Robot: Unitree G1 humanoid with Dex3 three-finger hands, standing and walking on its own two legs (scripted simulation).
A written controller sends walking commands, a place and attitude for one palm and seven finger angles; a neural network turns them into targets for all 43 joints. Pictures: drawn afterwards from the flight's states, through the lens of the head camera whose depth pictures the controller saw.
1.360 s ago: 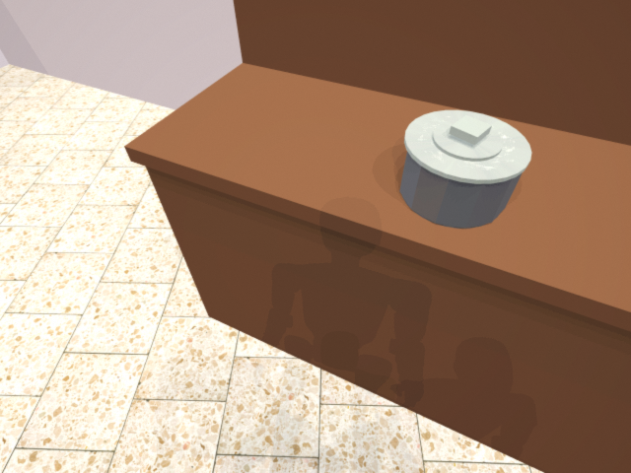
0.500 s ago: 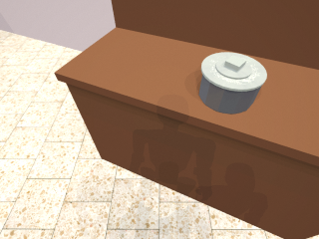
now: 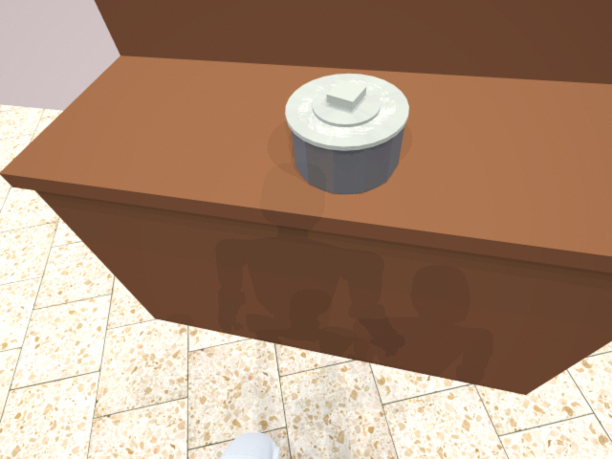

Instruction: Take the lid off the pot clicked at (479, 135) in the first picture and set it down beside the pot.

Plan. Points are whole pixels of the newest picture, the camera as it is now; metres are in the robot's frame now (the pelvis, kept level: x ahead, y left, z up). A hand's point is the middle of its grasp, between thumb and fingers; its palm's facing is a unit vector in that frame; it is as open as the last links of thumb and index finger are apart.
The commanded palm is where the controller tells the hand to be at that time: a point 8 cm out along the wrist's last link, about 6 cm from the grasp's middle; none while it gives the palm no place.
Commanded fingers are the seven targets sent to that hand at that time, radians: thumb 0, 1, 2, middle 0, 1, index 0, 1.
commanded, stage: turn to face it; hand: left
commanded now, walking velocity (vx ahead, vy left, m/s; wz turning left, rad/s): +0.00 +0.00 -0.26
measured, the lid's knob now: (346, 94) +0.63 -0.02 +0.13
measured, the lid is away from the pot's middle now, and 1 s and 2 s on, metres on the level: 0.00 0.00 0.00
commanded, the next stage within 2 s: take the last steps up to it in 0.12 s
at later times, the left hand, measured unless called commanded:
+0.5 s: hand out of the picture +0.11 +0.24 -0.17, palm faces -0.09 -0.98 -0.18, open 7.4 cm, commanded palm none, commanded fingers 0.00 0.90 0.90 -0.20 -0.30 -0.20 -0.30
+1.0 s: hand (278, 392) +0.24 +0.08 -0.16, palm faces -0.22 -0.96 -0.18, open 7.4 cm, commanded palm none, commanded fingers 0.00 0.90 0.90 -0.20 -0.30 -0.20 -0.30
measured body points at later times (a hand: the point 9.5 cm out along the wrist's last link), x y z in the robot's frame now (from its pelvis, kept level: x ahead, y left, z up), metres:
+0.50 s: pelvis +0.03 +0.04 +0.00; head +0.04 +0.07 +0.45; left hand +0.11 +0.29 -0.16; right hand +0.01 -0.19 -0.14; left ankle +0.01 +0.15 -0.74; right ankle +0.01 -0.07 -0.67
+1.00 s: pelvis +0.09 -0.04 -0.01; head +0.13 -0.07 +0.44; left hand +0.25 +0.13 -0.15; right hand -0.01 -0.25 -0.17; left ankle +0.08 +0.10 -0.69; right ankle +0.09 -0.14 -0.74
